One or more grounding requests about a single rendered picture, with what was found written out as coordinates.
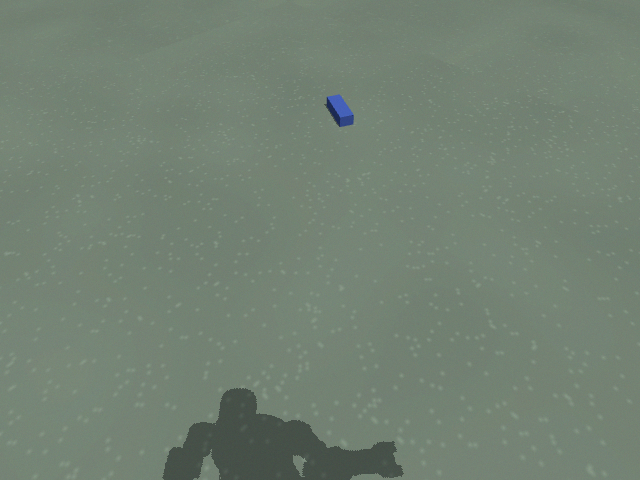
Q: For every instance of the carton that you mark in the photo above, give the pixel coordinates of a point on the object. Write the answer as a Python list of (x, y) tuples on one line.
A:
[(340, 111)]

